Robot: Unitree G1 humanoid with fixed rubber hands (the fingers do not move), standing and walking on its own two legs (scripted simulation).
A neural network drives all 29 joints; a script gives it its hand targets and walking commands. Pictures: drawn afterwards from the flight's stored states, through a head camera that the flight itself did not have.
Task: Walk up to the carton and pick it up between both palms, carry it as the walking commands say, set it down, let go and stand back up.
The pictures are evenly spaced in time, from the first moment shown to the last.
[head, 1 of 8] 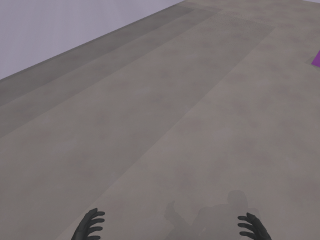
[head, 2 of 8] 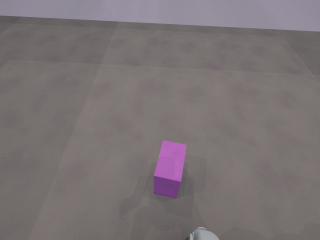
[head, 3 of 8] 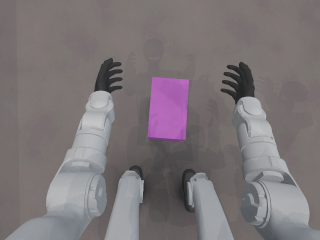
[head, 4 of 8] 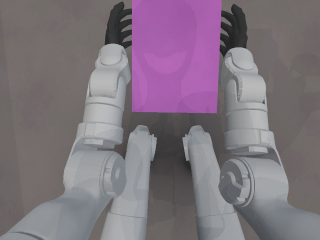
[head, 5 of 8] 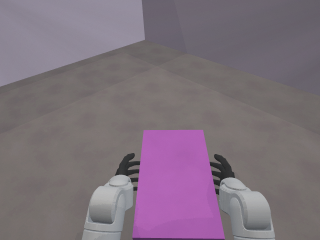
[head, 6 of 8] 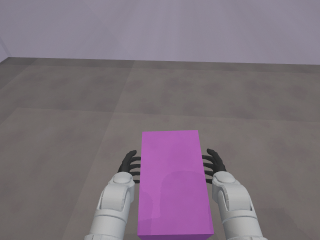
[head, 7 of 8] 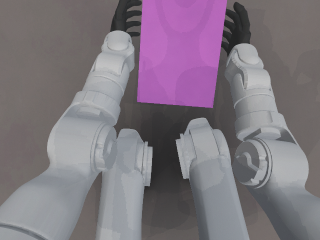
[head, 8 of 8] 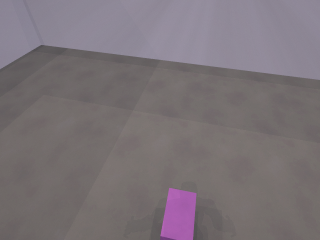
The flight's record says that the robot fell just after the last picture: no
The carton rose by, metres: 0.67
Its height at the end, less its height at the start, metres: +0.00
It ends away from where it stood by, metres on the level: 0.37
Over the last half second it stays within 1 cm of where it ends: yes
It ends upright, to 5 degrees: yes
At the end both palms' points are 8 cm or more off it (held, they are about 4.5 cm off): yes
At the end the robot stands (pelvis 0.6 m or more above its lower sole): yes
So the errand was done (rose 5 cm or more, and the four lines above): yes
